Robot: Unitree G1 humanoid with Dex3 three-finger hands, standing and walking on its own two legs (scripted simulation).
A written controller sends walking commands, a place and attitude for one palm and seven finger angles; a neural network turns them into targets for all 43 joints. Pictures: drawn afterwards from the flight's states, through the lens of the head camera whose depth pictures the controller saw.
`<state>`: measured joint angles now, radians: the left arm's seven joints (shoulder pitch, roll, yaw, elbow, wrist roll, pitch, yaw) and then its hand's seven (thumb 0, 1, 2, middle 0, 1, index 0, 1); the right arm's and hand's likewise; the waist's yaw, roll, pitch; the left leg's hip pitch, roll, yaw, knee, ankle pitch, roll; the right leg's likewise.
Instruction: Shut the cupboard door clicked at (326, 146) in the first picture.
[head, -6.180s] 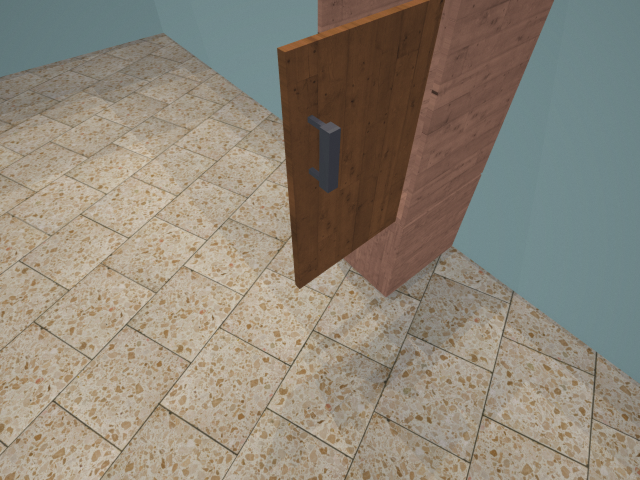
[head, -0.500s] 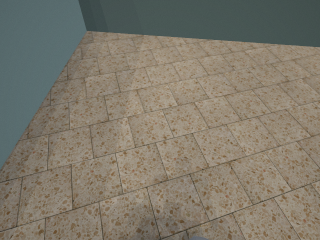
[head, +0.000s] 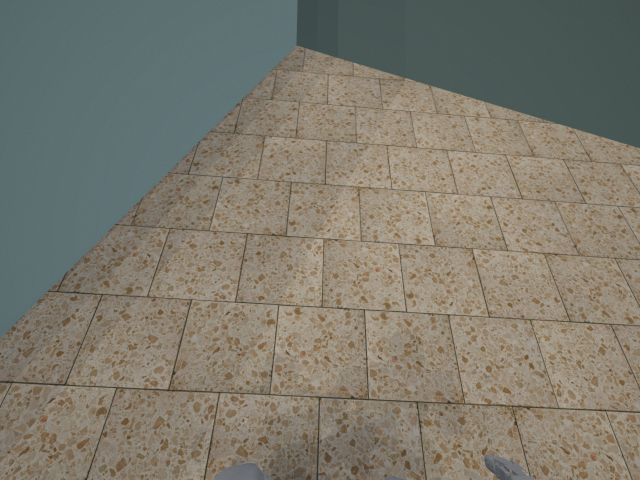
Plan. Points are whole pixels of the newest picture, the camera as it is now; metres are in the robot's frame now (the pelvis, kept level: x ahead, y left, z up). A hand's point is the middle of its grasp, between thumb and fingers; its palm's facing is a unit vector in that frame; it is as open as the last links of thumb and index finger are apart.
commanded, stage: walk to a spot facing it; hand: left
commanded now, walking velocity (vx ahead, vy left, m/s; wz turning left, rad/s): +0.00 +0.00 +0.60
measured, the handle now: out of the picture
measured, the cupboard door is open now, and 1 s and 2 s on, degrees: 91 91 91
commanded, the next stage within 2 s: none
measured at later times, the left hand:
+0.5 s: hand out of the picture +0.04 +0.14 -0.14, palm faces +0.29 -0.92 -0.26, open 7.4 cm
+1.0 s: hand out of the picture -0.02 +0.19 -0.14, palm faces +0.57 -0.78 -0.26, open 7.4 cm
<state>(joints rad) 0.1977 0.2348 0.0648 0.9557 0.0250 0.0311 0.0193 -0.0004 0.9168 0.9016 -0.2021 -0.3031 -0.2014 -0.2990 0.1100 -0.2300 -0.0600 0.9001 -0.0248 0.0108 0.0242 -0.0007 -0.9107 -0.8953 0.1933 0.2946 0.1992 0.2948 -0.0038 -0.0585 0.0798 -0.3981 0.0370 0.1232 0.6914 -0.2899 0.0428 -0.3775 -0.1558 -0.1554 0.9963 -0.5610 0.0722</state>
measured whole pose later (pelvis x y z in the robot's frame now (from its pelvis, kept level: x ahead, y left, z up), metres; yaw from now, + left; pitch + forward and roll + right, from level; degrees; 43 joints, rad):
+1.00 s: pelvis +0.02 -0.05 +0.02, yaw +35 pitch +1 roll -1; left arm 0.13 0.26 0.07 0.90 0.02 0.05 0.01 0.00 0.91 0.90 -0.20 -0.30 -0.20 -0.30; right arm 0.17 -0.21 -0.05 0.92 -0.03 0.03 0.01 0.00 -0.90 -0.89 0.20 0.30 0.21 0.30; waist -0.01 -0.01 0.09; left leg -0.29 -0.02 -0.03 0.49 -0.23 0.03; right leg -0.46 -0.07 -0.01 0.94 -0.40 0.09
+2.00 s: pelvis +0.05 -0.08 +0.01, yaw +72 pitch +1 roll +0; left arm 0.12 0.20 0.04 0.86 0.02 0.00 0.02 0.00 0.91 0.90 -0.20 -0.30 -0.20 -0.30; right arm 0.19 -0.23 -0.08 0.94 -0.02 0.06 0.02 0.00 -0.90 -0.89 0.20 0.30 0.21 0.30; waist -0.02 0.04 0.10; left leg -0.40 -0.06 -0.12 0.74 -0.40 -0.02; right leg -0.28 -0.03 -0.05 0.58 -0.31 0.01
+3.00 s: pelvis +0.04 +0.16 +0.01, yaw +105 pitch +0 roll +0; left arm 0.14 0.14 0.04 0.93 0.03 -0.08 -0.01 0.00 0.91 0.90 -0.20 -0.30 -0.20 -0.30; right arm 0.29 -0.20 -0.07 1.08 -0.02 0.00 0.02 0.00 -0.91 -0.89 0.20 0.30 0.20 0.30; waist -0.04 0.04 0.11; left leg -0.43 0.04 0.00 1.22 -0.32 0.02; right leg -0.28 -0.06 -0.19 0.56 -0.27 -0.02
